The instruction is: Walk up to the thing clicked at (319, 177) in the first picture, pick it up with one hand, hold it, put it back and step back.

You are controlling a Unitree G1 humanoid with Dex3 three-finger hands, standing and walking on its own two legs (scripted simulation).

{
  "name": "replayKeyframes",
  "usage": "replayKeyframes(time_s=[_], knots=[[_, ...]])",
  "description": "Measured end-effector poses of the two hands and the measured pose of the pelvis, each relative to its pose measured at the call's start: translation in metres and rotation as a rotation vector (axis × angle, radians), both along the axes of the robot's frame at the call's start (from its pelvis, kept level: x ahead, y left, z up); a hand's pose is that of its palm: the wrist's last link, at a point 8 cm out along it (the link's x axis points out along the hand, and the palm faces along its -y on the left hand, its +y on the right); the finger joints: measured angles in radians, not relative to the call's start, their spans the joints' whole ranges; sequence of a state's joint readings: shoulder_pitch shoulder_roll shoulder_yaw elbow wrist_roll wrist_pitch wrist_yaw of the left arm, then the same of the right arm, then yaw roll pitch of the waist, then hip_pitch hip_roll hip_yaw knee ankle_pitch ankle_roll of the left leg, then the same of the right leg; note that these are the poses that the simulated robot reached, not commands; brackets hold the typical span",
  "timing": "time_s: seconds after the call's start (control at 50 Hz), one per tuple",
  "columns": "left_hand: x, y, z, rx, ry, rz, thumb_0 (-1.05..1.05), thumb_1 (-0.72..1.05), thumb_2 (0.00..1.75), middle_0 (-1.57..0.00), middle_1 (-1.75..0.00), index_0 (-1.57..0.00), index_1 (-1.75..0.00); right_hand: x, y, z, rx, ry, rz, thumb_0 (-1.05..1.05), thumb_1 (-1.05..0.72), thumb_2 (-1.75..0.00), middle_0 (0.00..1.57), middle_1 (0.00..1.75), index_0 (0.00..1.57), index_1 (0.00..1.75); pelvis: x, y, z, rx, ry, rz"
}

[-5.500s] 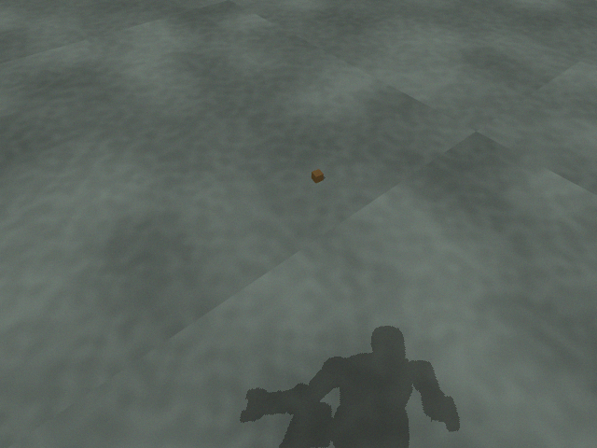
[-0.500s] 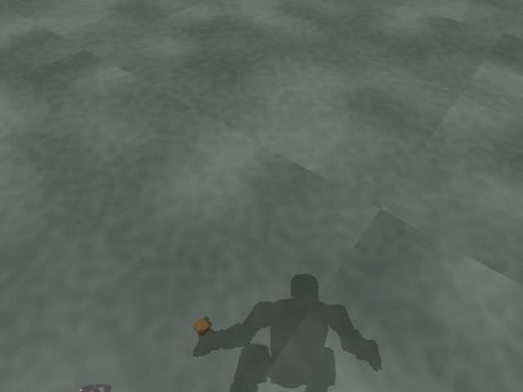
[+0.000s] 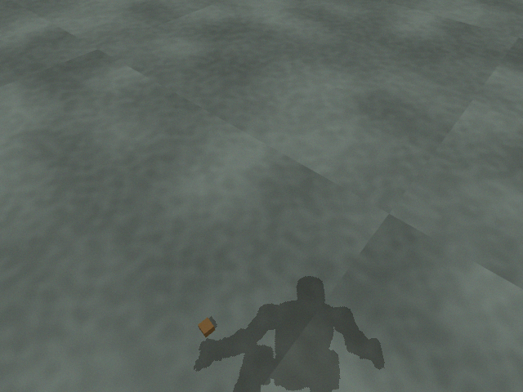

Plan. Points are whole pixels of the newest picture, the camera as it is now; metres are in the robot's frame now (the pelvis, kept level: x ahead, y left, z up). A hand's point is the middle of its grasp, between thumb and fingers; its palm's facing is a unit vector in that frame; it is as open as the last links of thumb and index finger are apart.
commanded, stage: stand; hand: left
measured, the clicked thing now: (206, 327) +0.44 +0.23 -0.76
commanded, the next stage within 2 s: none
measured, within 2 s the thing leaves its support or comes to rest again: neither
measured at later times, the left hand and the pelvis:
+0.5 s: hand out of the picture +0.09 +0.25 -0.16, palm faces -0.02 -0.94 -0.34, open 7.4 cm; pelvis +0.02 +0.00 +0.00, yaw +0 degrees
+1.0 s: hand out of the picture +0.09 +0.25 -0.16, palm faces -0.02 -0.94 -0.34, open 7.4 cm; pelvis +0.02 +0.00 +0.00, yaw +0 degrees
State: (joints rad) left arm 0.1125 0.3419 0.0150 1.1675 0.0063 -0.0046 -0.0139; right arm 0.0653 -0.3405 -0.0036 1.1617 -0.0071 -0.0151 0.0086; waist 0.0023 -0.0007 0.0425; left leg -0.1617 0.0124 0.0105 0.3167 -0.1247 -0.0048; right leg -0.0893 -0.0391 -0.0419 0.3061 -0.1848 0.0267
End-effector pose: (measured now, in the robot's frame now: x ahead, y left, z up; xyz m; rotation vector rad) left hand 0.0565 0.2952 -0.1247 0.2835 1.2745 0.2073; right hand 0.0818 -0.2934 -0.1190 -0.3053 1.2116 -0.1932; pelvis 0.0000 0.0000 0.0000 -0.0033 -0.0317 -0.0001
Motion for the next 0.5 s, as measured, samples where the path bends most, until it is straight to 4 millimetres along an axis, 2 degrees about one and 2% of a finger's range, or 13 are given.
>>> replayKeyframes(time_s=[0.32, 0.5], knots=[[0.015, 0.000, 0.004, 0.022, -0.015, -0.026, 0.01, 0.90, 0.90, -0.21, -0.30, -0.20, -0.30, -0.004, -0.005, -0.004, 0.000, 0.028, -0.010, 0.00, -0.90, -0.90, 0.20, 0.30, 0.21, 0.30, 0.011, -0.003, 0.000, 0.003, 0.006, 0.000], [0.029, -0.002, 0.005, 0.024, -0.035, -0.034, 0.01, 0.90, 0.90, -0.21, -0.30, -0.20, -0.30, 0.001, -0.008, -0.002, -0.006, 0.023, -0.012, 0.00, -0.90, -0.90, 0.20, 0.30, 0.21, 0.30, 0.016, -0.005, 0.000, 0.002, 0.004, -0.001]])
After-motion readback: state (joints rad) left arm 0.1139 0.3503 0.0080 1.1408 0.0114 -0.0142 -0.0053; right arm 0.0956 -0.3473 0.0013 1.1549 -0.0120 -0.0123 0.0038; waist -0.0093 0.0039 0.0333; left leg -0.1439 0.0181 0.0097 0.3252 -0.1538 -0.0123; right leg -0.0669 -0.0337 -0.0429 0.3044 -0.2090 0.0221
